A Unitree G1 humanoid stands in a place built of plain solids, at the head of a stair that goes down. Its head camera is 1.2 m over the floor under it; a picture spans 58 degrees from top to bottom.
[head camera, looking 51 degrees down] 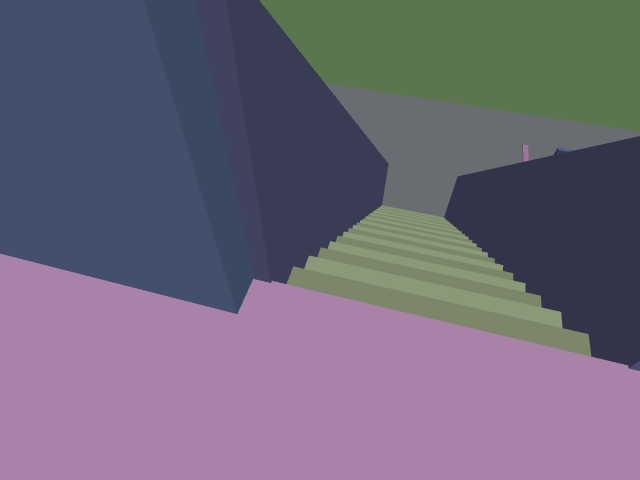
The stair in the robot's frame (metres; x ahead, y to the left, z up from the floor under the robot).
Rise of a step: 0.19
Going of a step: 0.20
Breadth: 1.09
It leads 16 degrees to the right of straight ahead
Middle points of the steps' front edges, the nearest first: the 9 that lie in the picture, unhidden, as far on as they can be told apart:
0.65 -0.37 0.00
0.85 -0.42 -0.19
1.05 -0.48 -0.38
1.24 -0.53 -0.57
1.44 -0.58 -0.76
1.63 -0.64 -0.95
1.83 -0.69 -1.14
2.03 -0.75 -1.33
2.22 -0.80 -1.52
